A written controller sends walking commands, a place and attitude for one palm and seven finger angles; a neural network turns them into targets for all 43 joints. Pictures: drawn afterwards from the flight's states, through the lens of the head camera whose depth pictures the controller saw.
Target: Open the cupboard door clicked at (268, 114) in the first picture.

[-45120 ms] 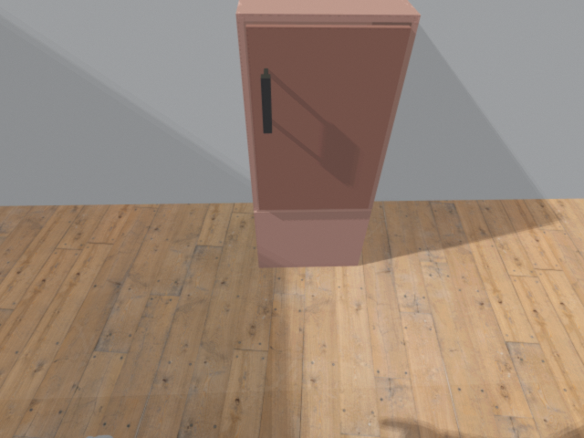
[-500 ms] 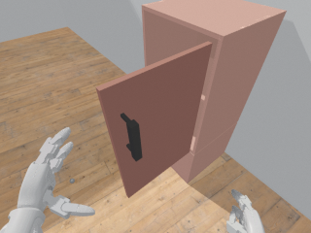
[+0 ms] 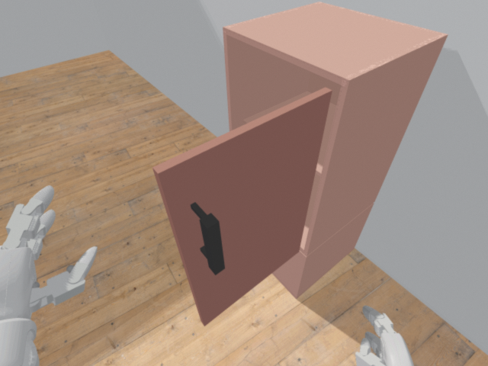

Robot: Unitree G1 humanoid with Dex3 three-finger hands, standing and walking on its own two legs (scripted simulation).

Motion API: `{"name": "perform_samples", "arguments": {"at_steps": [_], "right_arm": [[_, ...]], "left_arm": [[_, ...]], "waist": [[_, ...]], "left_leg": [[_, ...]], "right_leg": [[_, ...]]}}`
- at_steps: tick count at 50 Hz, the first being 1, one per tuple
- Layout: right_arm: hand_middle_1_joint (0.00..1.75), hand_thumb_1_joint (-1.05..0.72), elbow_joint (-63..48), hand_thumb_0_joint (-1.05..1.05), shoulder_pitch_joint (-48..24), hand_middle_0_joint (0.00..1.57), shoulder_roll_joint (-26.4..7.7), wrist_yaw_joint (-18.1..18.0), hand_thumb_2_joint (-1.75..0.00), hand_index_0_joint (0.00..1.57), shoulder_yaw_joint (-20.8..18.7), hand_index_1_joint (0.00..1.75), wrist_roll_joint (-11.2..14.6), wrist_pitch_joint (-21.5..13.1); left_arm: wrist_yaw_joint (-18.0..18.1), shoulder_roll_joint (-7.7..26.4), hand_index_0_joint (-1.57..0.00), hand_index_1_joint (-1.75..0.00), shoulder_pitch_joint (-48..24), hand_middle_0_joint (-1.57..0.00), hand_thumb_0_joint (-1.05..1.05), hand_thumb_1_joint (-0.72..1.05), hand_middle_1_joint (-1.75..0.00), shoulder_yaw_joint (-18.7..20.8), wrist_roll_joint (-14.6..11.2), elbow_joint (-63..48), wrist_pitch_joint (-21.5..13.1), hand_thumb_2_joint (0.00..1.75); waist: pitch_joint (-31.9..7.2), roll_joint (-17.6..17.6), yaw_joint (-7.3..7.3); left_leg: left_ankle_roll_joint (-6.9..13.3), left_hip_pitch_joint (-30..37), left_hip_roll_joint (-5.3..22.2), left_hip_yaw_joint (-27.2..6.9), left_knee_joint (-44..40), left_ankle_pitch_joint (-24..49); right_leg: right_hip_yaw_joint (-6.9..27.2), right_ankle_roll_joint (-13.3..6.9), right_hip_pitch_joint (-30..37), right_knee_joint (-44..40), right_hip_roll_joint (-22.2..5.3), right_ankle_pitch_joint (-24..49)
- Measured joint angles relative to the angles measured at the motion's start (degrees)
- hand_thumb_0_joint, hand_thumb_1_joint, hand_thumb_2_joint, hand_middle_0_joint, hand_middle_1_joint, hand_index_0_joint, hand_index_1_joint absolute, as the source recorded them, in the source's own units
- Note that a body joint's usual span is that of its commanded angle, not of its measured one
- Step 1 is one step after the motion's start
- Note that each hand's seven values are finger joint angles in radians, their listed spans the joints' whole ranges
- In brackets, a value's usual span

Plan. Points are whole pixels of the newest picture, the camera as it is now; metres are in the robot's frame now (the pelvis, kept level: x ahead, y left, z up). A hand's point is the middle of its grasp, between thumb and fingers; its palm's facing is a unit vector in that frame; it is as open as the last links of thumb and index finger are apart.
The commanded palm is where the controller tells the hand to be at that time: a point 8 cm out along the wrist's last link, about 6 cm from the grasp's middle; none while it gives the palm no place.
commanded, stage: draw the hand back to the body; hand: left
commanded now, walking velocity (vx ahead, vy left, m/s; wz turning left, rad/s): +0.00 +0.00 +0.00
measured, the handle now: (207, 238) +0.33 +0.12 +0.02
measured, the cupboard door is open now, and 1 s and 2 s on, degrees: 90 90 90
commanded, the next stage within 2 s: step back with the hand held close in 0.48 s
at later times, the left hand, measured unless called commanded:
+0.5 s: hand (70, 264) +0.19 +0.25 +0.15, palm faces +0.46 -0.80 -0.38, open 7.5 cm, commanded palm +0.14 +0.28 +0.17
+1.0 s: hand (43, 286) +0.16 +0.26 +0.15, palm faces +0.35 -0.80 -0.50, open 7.4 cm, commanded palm +0.10 +0.30 +0.17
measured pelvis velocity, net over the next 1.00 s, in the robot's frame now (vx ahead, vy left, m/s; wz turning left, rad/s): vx -0.05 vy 0.01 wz -0.03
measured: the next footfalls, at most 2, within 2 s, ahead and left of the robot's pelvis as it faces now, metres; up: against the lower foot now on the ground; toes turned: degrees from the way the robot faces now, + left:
right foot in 1.78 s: -0.28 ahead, -0.12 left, +0.00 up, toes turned -2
left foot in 1.92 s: -0.13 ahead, +0.08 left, +0.00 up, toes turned -1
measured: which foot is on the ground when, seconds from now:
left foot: down 0.00-1.00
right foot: down 0.00-1.00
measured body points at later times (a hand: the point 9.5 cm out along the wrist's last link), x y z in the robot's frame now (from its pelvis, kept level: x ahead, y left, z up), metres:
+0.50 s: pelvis +0.00 -0.02 +0.00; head -0.02 -0.04 +0.45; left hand +0.16 +0.29 +0.17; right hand +0.19 -0.24 -0.08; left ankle +0.00 +0.11 -0.74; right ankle -0.04 -0.13 -0.74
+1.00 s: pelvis -0.05 +0.01 +0.00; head -0.03 +0.01 +0.45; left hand +0.13 +0.30 +0.18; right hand +0.13 -0.24 -0.08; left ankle +0.00 +0.11 -0.74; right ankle -0.04 -0.13 -0.74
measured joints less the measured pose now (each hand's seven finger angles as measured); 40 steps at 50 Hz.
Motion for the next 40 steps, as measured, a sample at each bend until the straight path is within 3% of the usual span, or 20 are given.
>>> {"name": "perform_samples", "arguments": {"at_steps": [8, 13, 31, 40], "right_arm": [[0.30, -0.90, 0.53, 0.01, -0.80, 0.20, -0.08, 0.33, -0.90, 0.20, -0.65, 0.30, 0.00, 0.87], [0.30, -0.90, 0.67, 0.01, -0.96, 0.20, -0.10, 0.54, -0.90, 0.20, -0.95, 0.30, -0.01, 1.49], [0.30, -0.90, 1.80, 0.01, -0.60, 0.20, -0.06, 0.08, -0.90, 0.20, -1.61, 0.30, 0.03, 0.88], [0.30, -0.90, -1.65, 0.01, -2.47, 0.20, -1.00, 0.29, -0.90, 0.20, -2.44, 0.30, 0.40, 5.52]], "left_arm": [[-0.04, 0.64, -0.20, -0.30, -1.75, -0.20, 0.01, 0.69, -0.31, 3.21, -0.49, 0.07, -0.39, 0.82], [-0.30, -0.16, -0.20, -0.30, -2.05, -0.20, 0.01, 0.81, -0.30, 3.16, -0.71, 1.01, -0.38, 0.87], [-0.60, -0.17, -0.21, -0.30, -2.00, -0.21, 0.01, 0.88, -0.31, 2.86, -0.86, 1.73, -1.20, 0.90], [-0.78, 2.23, -0.21, -0.30, 1.82, -0.21, 0.01, 0.89, -0.31, 5.51, -0.18, -1.52, -4.73, 0.90]], "waist": [[0.31, 0.53, 0.42], [0.49, 0.76, 0.43], [1.19, 0.87, 0.21], [0.50, 1.08, -2.46]], "left_leg": [[-0.37, 1.53, 0.36, -0.01, -1.59, 0.51], [-0.59, 1.93, 0.58, -0.05, -2.32, 0.93], [-1.30, 2.75, 1.52, -0.30, -3.16, 1.91], [-0.75, -3.57, 1.87, 0.02, -1.04, 2.53]], "right_leg": [[-0.02, -0.34, 1.51, -1.66, 0.41, 0.56], [-0.05, -0.57, 1.78, -2.15, 0.65, 0.84], [-0.25, -1.33, 2.71, -3.25, 1.64, 1.91], [0.14, -0.68, -2.95, -2.98, 1.90, 3.79]]}}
